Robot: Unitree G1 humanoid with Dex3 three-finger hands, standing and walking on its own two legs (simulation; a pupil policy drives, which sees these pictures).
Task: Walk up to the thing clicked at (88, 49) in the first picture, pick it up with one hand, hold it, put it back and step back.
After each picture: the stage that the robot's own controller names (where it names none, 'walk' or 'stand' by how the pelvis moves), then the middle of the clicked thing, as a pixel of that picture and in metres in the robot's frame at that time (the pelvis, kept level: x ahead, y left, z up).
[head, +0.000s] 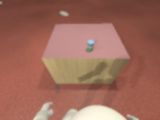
stand; (90, 46) +0.72 +0.02 -0.07
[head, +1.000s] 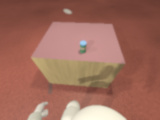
rise first; (83, 47) +0.65 +0.12 -0.04
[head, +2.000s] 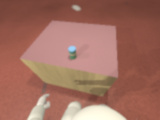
rise first; (72, 53) +0.54 +0.19 -0.04
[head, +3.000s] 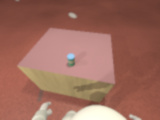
stand; (71, 60) +0.51 +0.19 -0.07
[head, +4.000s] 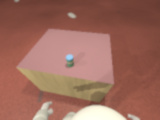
stand; (70, 61) +0.50 +0.20 -0.07
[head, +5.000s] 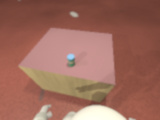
stand; (71, 60) +0.50 +0.19 -0.07
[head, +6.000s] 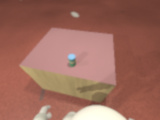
stand; (72, 60) +0.50 +0.18 -0.07
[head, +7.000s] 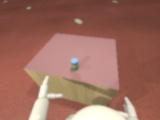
rise first; (74, 64) +0.49 +0.18 -0.07
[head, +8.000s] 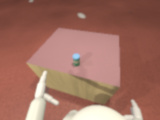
go down; (76, 60) +0.51 +0.17 -0.07
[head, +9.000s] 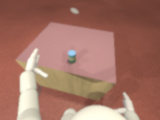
go down; (72, 57) +0.52 +0.16 -0.05
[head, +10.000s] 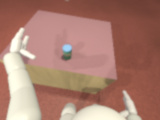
go down; (67, 52) +0.50 +0.16 -0.02
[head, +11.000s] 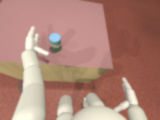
close in; (56, 43) +0.51 +0.17 +0.02
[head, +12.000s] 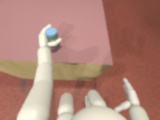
close; (53, 38) +0.54 +0.18 +0.04
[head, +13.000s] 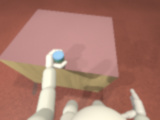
lift; (59, 60) +0.39 +0.20 +0.04
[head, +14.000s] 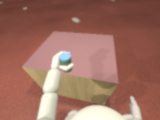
lift; (66, 62) +0.33 +0.16 +0.14
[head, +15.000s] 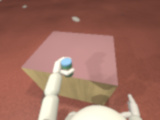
hold; (67, 68) +0.32 +0.16 +0.10
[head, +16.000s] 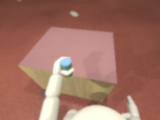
hold; (67, 67) +0.33 +0.16 +0.08
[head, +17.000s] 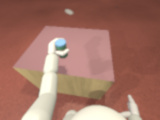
crouch; (62, 49) +0.43 +0.19 +0.14
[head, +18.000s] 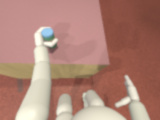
lower; (49, 39) +0.54 +0.18 +0.02
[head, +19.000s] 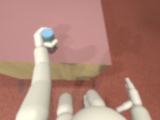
lower; (49, 39) +0.53 +0.19 +0.04
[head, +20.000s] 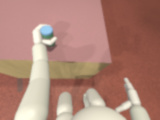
lower; (48, 36) +0.54 +0.19 +0.04
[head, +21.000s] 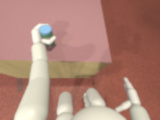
lower; (47, 36) +0.54 +0.19 +0.04
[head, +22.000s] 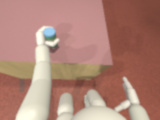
loosen; (51, 38) +0.53 +0.18 +0.04
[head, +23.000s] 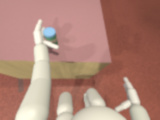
withdraw; (51, 38) +0.53 +0.17 +0.04
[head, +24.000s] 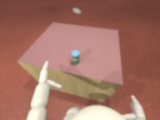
sink last; (75, 57) +0.49 +0.15 -0.02
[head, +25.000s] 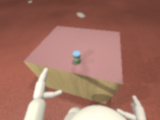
stand; (77, 57) +0.51 +0.16 -0.02
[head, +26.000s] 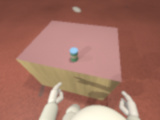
stand; (74, 55) +0.51 +0.16 +0.00
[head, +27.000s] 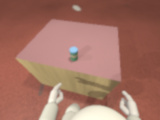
stand; (74, 54) +0.51 +0.16 +0.00
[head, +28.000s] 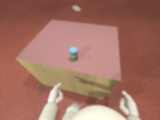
stand; (73, 54) +0.51 +0.16 -0.01
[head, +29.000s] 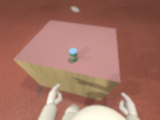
stand; (73, 55) +0.50 +0.16 -0.01
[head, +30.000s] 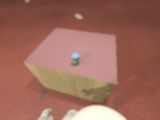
stand; (75, 59) +0.52 +0.16 -0.07
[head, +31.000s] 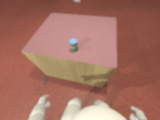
walk; (73, 45) +0.59 +0.18 -0.05
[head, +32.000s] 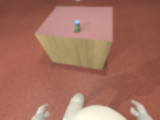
walk; (77, 26) +0.90 +0.21 -0.04
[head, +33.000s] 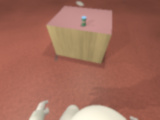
stand; (83, 21) +1.15 +0.18 -0.05
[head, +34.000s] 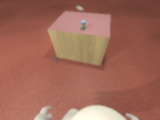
stand; (83, 25) +1.16 +0.17 -0.07
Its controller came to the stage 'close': yes
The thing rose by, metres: 0.21
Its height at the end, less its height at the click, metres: +0.00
